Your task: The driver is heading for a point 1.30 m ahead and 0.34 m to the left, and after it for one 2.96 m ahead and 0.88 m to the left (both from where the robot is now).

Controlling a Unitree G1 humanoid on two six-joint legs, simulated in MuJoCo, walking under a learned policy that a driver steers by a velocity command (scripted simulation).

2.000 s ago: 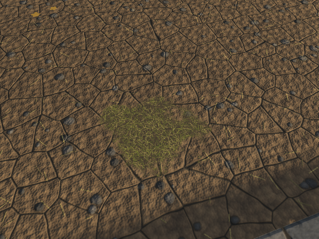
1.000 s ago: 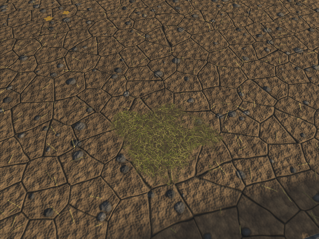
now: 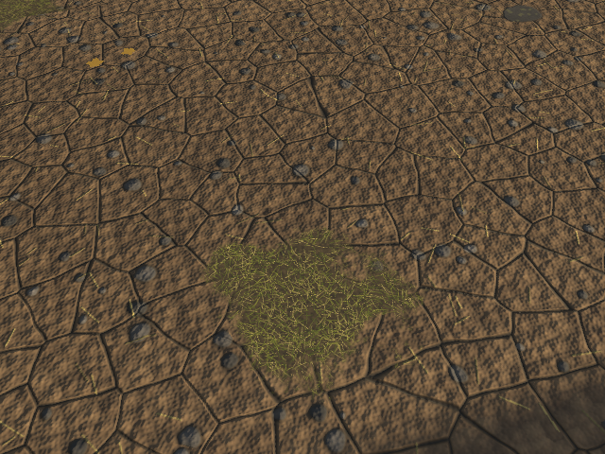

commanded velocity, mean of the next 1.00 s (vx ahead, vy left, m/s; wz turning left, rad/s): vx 0.47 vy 0.00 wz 0.00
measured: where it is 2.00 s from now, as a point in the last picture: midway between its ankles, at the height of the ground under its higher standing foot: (272, 264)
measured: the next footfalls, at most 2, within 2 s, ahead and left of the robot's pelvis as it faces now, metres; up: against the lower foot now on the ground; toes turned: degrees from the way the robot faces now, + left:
left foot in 0.48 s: +0.43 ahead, +0.19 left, -0.15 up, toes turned +3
right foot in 0.90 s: +0.72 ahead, -0.06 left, -0.16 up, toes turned -3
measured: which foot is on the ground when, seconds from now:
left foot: up 0.00-0.46, down 0.48-0.92, up 0.94-1.00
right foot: down 0.00-0.48, up 0.50-0.88, down 0.90-1.00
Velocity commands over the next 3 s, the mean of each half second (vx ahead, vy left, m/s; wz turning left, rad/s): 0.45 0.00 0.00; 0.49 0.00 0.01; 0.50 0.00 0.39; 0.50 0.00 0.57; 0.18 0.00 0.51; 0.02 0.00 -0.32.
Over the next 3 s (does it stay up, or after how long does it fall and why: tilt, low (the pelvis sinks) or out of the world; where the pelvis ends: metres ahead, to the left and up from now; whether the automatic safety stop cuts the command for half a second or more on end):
stays up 1.30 0.22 -0.15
